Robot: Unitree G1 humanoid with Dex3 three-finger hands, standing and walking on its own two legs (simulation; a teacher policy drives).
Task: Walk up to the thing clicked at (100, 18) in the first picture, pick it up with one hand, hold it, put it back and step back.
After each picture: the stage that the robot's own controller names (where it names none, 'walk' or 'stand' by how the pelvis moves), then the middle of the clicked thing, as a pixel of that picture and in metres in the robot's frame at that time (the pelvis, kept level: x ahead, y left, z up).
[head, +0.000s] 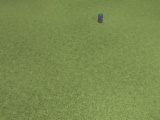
stand; (100, 18) +1.94 -0.23 -0.72
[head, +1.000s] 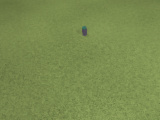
walk; (84, 31) +1.81 +0.13 -0.70
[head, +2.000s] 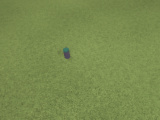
walk; (66, 53) +1.24 +0.30 -0.72
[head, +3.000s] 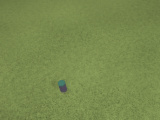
walk; (62, 86) +0.81 +0.28 -0.72
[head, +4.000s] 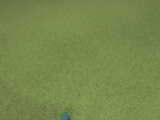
walk; (65, 119) +0.49 +0.24 -0.72
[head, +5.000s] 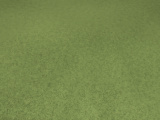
stand; out of the picture +0.36 +0.18 -0.69
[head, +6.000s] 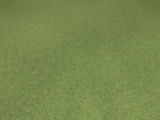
stand; out of the picture +0.31 +0.18 -0.71
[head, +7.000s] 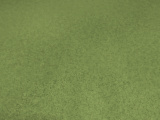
stand; out of the picture +0.31 +0.14 -0.71
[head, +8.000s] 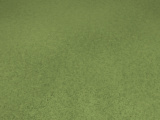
stand; out of the picture +0.30 +0.15 -0.73
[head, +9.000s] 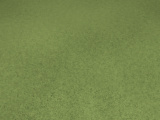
stand; out of the picture +0.29 +0.15 -0.73
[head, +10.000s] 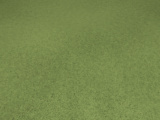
stand; out of the picture +0.29 +0.15 -0.73
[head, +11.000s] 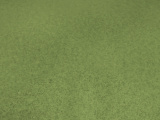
go down; out of the picture +0.31 +0.15 -0.71
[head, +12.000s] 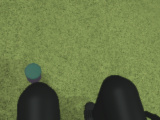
go down; (33, 74) +0.40 +0.16 -0.30
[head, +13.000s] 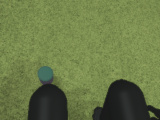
approach; (46, 76) +0.40 +0.15 -0.31
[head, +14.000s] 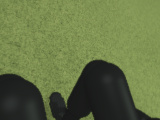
close in; out of the picture +0.40 +0.19 -0.23
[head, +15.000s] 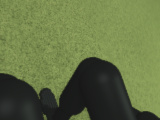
close; out of the picture +0.39 +0.20 -0.23
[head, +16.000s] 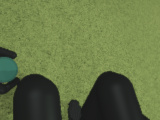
lift; (1, 71) +0.34 +0.23 -0.14
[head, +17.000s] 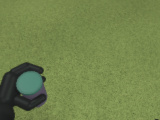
lift; (33, 90) +0.31 +0.17 +0.04
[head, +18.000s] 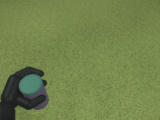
hold; (35, 93) +0.32 +0.17 +0.02
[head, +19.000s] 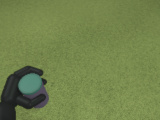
hold; (35, 92) +0.32 +0.18 +0.03
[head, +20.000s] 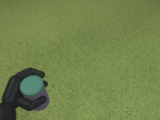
hold; (36, 93) +0.31 +0.18 +0.03
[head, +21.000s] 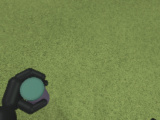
crouch; (36, 94) +0.32 +0.16 -0.04
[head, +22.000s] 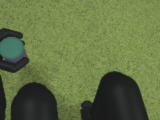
lower; (15, 54) +0.43 +0.18 -0.12
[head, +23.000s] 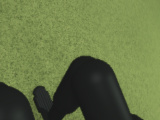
lower; out of the picture +0.42 +0.22 -0.24
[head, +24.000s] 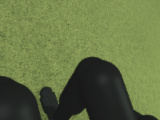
lower; out of the picture +0.41 +0.23 -0.23
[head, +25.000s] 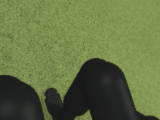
lower; out of the picture +0.41 +0.23 -0.22
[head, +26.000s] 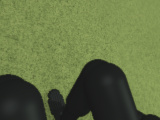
lower; out of the picture +0.39 +0.22 -0.22
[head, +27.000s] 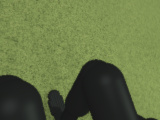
open; out of the picture +0.39 +0.22 -0.24
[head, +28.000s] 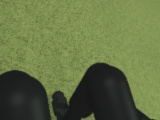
stand; out of the picture +0.39 +0.21 -0.25
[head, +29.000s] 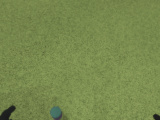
stand; (56, 113) +0.34 +0.15 -0.57
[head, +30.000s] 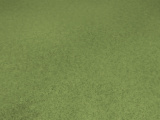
stand; out of the picture +0.32 +0.15 -0.67
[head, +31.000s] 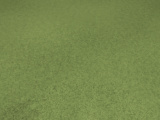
stand; out of the picture +0.32 +0.14 -0.67
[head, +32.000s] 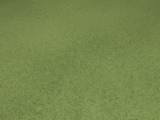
stand; out of the picture +0.33 +0.14 -0.71
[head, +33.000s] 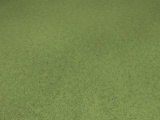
stand; out of the picture +0.32 +0.15 -0.73
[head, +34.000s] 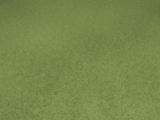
stand; out of the picture +0.31 +0.16 -0.73
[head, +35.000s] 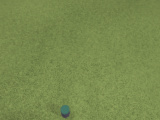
walk; (65, 111) +0.42 +0.10 -0.71
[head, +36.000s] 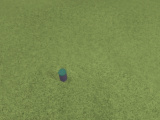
walk; (62, 75) +0.73 +0.21 -0.69
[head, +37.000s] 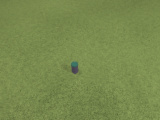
stand; (74, 67) +0.97 +0.13 -0.71
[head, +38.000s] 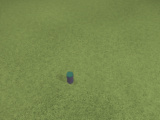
stand; (70, 77) +0.93 +0.16 -0.72
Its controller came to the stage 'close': yes
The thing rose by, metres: 0.73
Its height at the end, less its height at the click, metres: +0.00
